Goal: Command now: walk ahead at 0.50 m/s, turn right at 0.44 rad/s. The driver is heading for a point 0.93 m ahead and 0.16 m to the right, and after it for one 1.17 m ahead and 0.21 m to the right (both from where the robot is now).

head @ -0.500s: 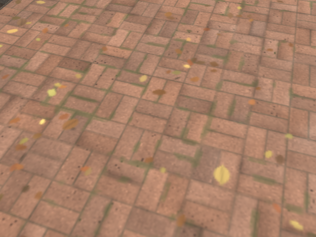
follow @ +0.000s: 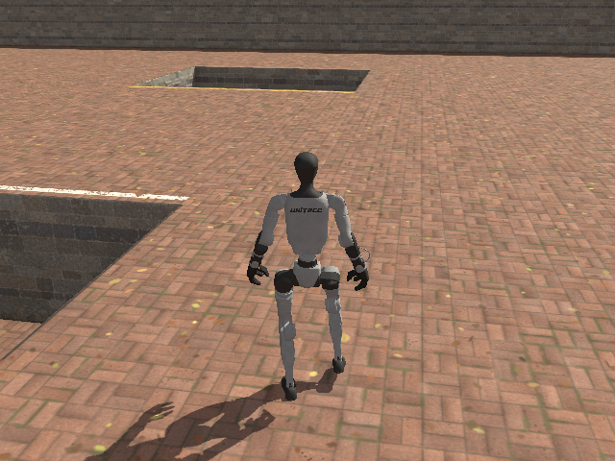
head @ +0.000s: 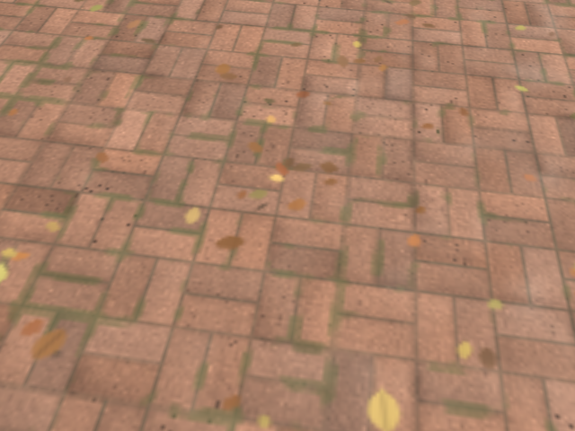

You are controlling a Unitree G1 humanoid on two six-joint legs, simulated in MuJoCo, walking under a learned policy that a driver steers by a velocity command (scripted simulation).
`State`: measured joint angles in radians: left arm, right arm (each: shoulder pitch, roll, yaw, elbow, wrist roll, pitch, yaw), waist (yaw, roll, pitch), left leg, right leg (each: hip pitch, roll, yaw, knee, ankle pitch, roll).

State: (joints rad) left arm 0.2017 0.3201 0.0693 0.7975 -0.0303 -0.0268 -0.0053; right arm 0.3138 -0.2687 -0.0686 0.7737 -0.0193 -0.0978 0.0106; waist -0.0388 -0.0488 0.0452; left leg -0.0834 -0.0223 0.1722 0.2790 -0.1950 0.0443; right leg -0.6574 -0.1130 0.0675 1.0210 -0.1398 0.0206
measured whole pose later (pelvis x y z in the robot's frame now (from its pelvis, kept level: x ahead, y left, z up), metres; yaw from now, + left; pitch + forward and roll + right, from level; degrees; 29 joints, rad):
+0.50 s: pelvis +0.28 -0.08 +0.00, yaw -18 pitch +1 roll +1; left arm 0.32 0.28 0.06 0.74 -0.01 -0.05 -0.01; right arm 0.10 -0.31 -0.06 0.69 -0.01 -0.10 -0.01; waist 0.05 0.03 0.06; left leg -0.63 0.10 -0.08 0.95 -0.21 -0.05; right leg -0.19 0.11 0.07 0.35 -0.17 -0.11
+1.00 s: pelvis +0.59 -0.10 +0.00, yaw -12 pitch +1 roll +0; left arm 0.16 0.30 0.04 0.68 0.02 -0.09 0.00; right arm 0.33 -0.27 -0.05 0.75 0.01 -0.07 0.02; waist -0.04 -0.03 0.04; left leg -0.20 -0.12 -0.07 0.34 -0.15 0.10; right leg -0.58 -0.06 0.08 0.95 -0.27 0.03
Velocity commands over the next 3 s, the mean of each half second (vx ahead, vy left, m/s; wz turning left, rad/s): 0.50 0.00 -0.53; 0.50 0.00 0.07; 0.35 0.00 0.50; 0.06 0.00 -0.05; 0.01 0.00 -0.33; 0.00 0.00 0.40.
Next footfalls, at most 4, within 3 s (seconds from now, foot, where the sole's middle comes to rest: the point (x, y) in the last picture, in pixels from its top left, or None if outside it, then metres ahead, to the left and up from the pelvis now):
0.26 right None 0.30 -0.15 -0.78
0.76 left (305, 360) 0.66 -0.05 -0.78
1.24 right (390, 279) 0.88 -0.30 -0.78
1.68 left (295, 271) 0.92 -0.04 -0.78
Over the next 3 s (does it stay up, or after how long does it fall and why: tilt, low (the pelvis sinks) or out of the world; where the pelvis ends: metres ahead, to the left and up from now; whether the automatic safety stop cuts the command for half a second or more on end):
stays up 0.87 -0.16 0.00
